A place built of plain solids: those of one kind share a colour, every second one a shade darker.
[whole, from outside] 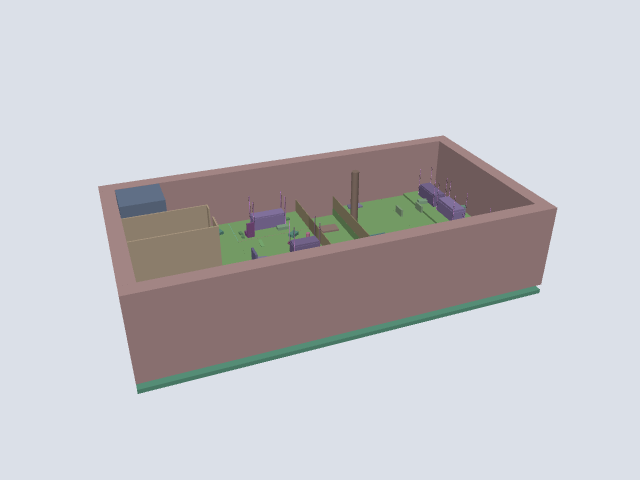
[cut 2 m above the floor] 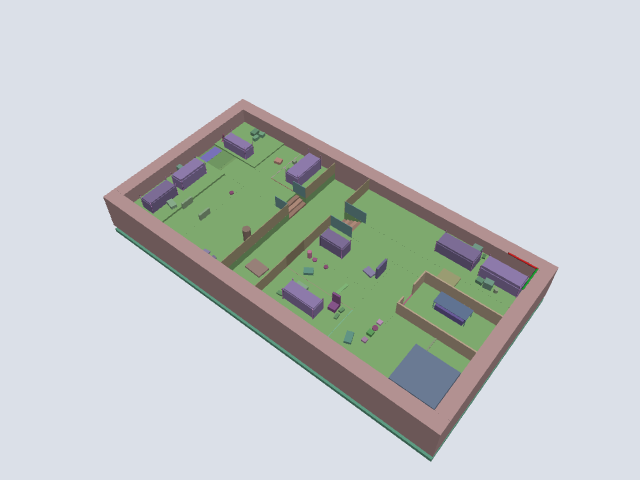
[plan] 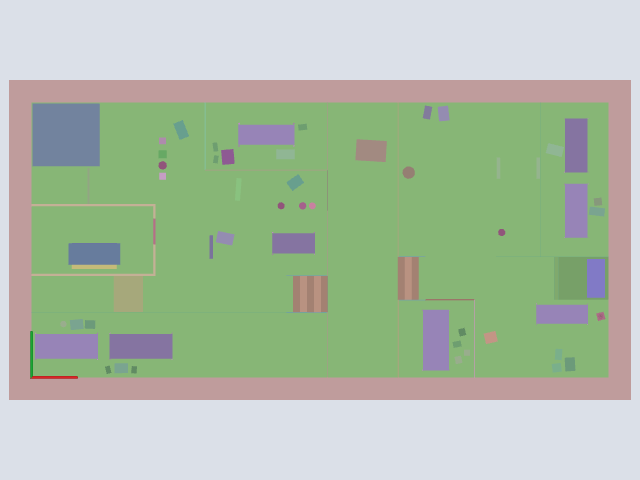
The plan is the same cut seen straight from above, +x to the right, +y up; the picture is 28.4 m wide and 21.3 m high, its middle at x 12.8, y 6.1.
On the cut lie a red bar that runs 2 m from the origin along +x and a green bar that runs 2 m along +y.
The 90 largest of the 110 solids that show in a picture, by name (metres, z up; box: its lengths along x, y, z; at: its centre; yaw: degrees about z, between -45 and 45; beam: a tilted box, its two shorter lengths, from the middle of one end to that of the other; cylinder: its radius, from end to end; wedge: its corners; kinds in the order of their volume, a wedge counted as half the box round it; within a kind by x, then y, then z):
{
 "wall_1": {"box": [1.0, 12.2, 6.0], "at": [-0.5, 6.1, 2.0]},
 "wall_2": {"box": [27.6, 1.0, 6.0], "at": [12.8, -0.5, 2.0]},
 "wall_3": {"box": [27.6, 1.0, 6.0], "at": [12.8, 12.7, 2.0]},
 "wall_4": {"box": [1.0, 12.2, 6.0], "at": [26.1, 6.1, 2.0]},
 "floor_1": {"box": [5.5, 3.2, 1.0], "at": [2.75, 6.1, 0.4]},
 "floor_2": {"box": [5.5, 1.6, 1.0], "at": [2.75, 8.5, 0.4]},
 "floor_3": {"box": [5.5, 2.9, 1.15], "at": [2.75, 10.75, 0.47]},
 "floor_4": {"box": [11.6, 1.6, 1.0], "at": [5.8, 3.7, 0.4]},
 "floor_5": {"box": [13.15, 2.9, 1.0], "at": [6.58, 1.45, 0.4]},
 "floor_6": {"box": [2.2, 7.7, 1.0], "at": [6.6, 8.35, 0.4]},
 "floor_7": {"box": [5.45, 2.9, 1.0], "at": [10.43, 5.95, 0.4]},
 "floor_8": {"box": [5.45, 1.8, 1.0], "at": [10.43, 8.3, 0.4]},
 "floor_9": {"box": [5.45, 3.0, 1.0], "at": [10.43, 10.7, 0.4]},
 "floor_10": {"box": [3.1, 12.2, 1.0], "at": [14.7, 6.1, -0.5]},
 "floor_11": {"box": [3.4, 3.45, 1.0], "at": [17.95, 1.73, 0.14]},
 "floor_12": {"box": [4.35, 6.85, 1.0], "at": [18.43, 8.78, 0.14]},
 "floor_13": {"box": [6.01, 1.9, 1.0], "at": [20.18, 4.4, 0.14]},
 "floor_14": {"box": [1.7, 3.45, 1.0], "at": [20.5, 1.73, 0.14]},
 "floor_15": {"box": [2.0, 6.85, 1.0], "at": [21.6, 8.78, 0.14]},
 "floor_16": {"box": [4.25, 3.45, 1.12], "at": [23.48, 1.73, 0.2]},
 "floor_17": {"box": [3.0, 6.85, 1.16], "at": [24.1, 8.78, 0.22]},
 "floor_18": {"box": [2.21, 1.9, 1.0], "at": [24.5, 4.4, 0.14]},
 "floor_base_1": {"box": [13.05, 12.2, 0.3], "at": [6.53, 6.1, -0.67]},
 "floor_base_2": {"box": [27.6, 14.2, 0.3], "at": [12.8, 6.1, -1.57]},
 "core_1": {"box": [2.99, 2.79, 3.95], "at": [1.53, 10.77, 3.02]},
 "piece_1": {"box": [2.8, 1.1, 0.82], "at": [1.55, 1.38, 1.31]},
 "piece_2": {"box": [2.72, 1.02, 0.25], "at": [1.55, 1.38, 1.84]},
 "piece_3": {"box": [2.8, 1.1, 0.82], "at": [4.86, 1.38, 1.31]},
 "piece_4": {"box": [2.72, 1.02, 0.16], "at": [4.86, 1.38, 1.8]},
 "piece_5": {"box": [2.5, 0.9, 0.94], "at": [10.43, 10.77, 1.37]},
 "piece_6": {"box": [2.42, 0.82, 0.1], "at": [10.43, 10.77, 1.89]},
 "piece_7": {"box": [1.9, 0.9, 0.89], "at": [11.62, 5.95, 1.34]},
 "piece_8": {"box": [1.82, 0.82, 0.13], "at": [11.62, 5.95, 1.85]},
 "piece_9": {"box": [1.15, 2.7, 0.93], "at": [17.95, 1.66, 1.11]},
 "piece_10": {"box": [1.07, 2.62, 0.11], "at": [17.95, 1.66, 1.63]},
 "piece_11": {"box": [2.3, 0.85, 0.8], "at": [23.55, 2.81, 1.16]},
 "piece_12": {"box": [2.22, 0.77, 0.18], "at": [23.55, 2.81, 1.65]},
 "piece_13": {"box": [1.0, 2.4, 0.87], "at": [24.17, 7.39, 1.24]},
 "piece_14": {"box": [0.92, 2.32, 0.18], "at": [24.17, 7.39, 1.76]},
 "piece_15": {"box": [1.0, 2.4, 0.87], "at": [24.17, 10.29, 1.24]},
 "piece_16": {"box": [0.92, 2.32, 0.11], "at": [24.17, 10.29, 1.73]},
 "part_1": {"box": [5.5, 0.1, 4.15], "at": [2.75, 4.55, 2.93]},
 "part_2": {"box": [5.5, 0.1, 4.15], "at": [2.75, 7.65, 2.93]},
 "part_3": {"box": [0.1, 1.3, 4.15], "at": [5.45, 5.25, 2.93]},
 "part_4": {"box": [0.1, 0.55, 4.15], "at": [5.45, 7.33, 2.93]},
 "step_tread_1": {"box": [0.31, 1.6, 0.85], "at": [11.75, 3.7, 0.33]},
 "step_tread_2": {"box": [0.31, 1.6, 0.7], "at": [12.06, 3.7, 0.25]},
 "step_tread_3": {"box": [0.31, 1.6, 0.55], "at": [12.37, 3.7, 0.17]},
 "step_tread_4": {"box": [0.31, 1.6, 0.4], "at": [12.68, 3.7, 0.1]},
 "step_tread_5": {"box": [0.31, 1.6, 0.25], "at": [12.99, 3.7, 0.03]},
 "step_tread_6": {"box": [0.31, 1.9, 0.52], "at": [16.41, 4.4, -0.1]},
 "step_tread_7": {"box": [0.31, 1.9, 0.68], "at": [16.72, 4.4, -0.02]},
 "step_tread_8": {"box": [0.31, 1.9, 0.84], "at": [17.03, 4.4, 0.06]},
 "column_a0b_1": {"cylinder": 0.28, "from": [16.73, 9.09, 0.64], "to": [16.73, 9.09, 5.0]},
 "rail_rim_1": {"box": [0.04, 2.9, 1.05], "at": [13.13, 1.45, 1.43]},
 "rail_rim_2": {"box": [0.04, 2.9, 1.05], "at": [13.13, 5.95, 1.43]},
 "rail_rim_3": {"box": [0.04, 1.8, 1.05], "at": [13.13, 8.3, 1.43]},
 "rail_rim_4": {"box": [0.04, 3.0, 1.05], "at": [13.13, 10.7, 1.43]},
 "rail_rim_5": {"box": [0.04, 3.45, 1.05], "at": [16.27, 1.73, 1.17]},
 "rail_rim_6": {"box": [0.04, 6.85, 1.05], "at": [16.27, 8.78, 1.17]},
 "crate_stack_1": {"box": [0.58, 0.45, 0.56], "at": [2.01, 2.35, 1.18], "yaw": 5.8},
 "crate_stack_2": {"box": [0.61, 0.44, 0.68], "at": [3.98, 0.41, 1.24], "yaw": 0.3},
 "crate_stack_3": {"box": [0.69, 0.37, 0.63], "at": [25.09, 7.36, 1.11], "yaw": -6.9},
 "step_hump_1": {"box": [1.3, 1.6, 0.2], "at": [4.3, 3.7, 0.95]},
 "bencha_1": {"box": [2.0, 0.35, 0.46], "at": [2.79, 4.99, 1.13]},
 "benchb_1": {"box": [2.0, 0.35, 0.46], "at": [2.79, 5.79, 1.13]},
 "floor_gap_cover_1": {"box": [0.2, 1.9, 0.75], "at": [23.29, 4.4, 0.27]},
 "rail_1": {"box": [1.81, 0.04, 1.05], "at": [12.21, 2.88, 1.43]},
 "rail_2": {"box": [1.81, 0.04, 1.05], "at": [12.21, 4.52, 1.43]},
 "rail_3": {"box": [1.19, 0.04, 1.05], "at": [16.89, 3.43, 1.17]},
 "rail_4": {"box": [1.19, 0.04, 1.05], "at": [16.89, 5.37, 1.17]},
 "inway_pallet_1": {"box": [1.35, 0.94, 0.19], "at": [15.07, 10.06, 0.04], "yaw": -3.5},
 "carton_1": {"box": [0.46, 0.38, 0.29], "at": [2.6, 2.35, 1.04], "yaw": -2.1},
 "carton_2": {"box": [0.41, 0.39, 0.31], "at": [23.31, 0.43, 0.92], "yaw": 7.7},
 "carton_3": {"box": [0.31, 0.49, 0.31], "at": [23.39, 1.02, 0.92], "yaw": -4.0},
 "carton_4": {"box": [0.45, 0.61, 0.31], "at": [23.9, 0.58, 0.92], "yaw": 3.2},
 "inway_sack_1": {"box": [0.46, 0.78, 0.26], "at": [6.64, 10.98, 0.98], "yaw": 21.9},
 "inway_sack_2": {"box": [0.65, 0.47, 0.27], "at": [11.7, 8.65, 0.98], "yaw": 35.3},
 "sack_1": {"box": [0.83, 0.44, 0.24], "at": [11.27, 9.9, 1.02], "yaw": -0.5},
 "sack_2": {"box": [0.73, 0.46, 0.26], "at": [23.22, 10.09, 0.93], "yaw": -14.2},
 "screenW_1": {"box": [0.16, 1.05, 1.04], "at": [7.97, 5.79, 1.42]},
 "hand_truck_1": {"box": [0.55, 0.66, 0.3], "at": [8.71, 9.79, 1.05], "yaw": 4.7},
 "hand_truck_2": {"box": [0.55, 0.14, 0.85], "at": [8.73, 9.53, 1.62], "yaw": 4.7},
 "neck_1": {"box": [0.16, 0.95, 0.55], "at": [20.72, 9.29, 0.92]},
 "neck_2": {"box": [0.16, 0.95, 0.55], "at": [22.48, 9.29, 0.92]},
 "carton_folded_1": {"box": [0.75, 0.51, 0.19], "at": [8.59, 6.18, 0.94], "yaw": -11.7},
 "carton_folded_2": {"box": [0.47, 0.66, 0.16], "at": [18.29, 11.71, 0.67], "yaw": 6.0},
 "top_1": {"box": [2.3, 0.95, 0.038], "at": [2.79, 5.48, 1.61]},
 "low_mat_1": {"box": [0.8, 1.72, 0.06], "at": [25.05, 4.4, 0.62]},
 "inway_crate_1": {"box": [0.54, 0.48, 0.27], "at": [20.38, 1.77, 0.72], "yaw": 13.0}
}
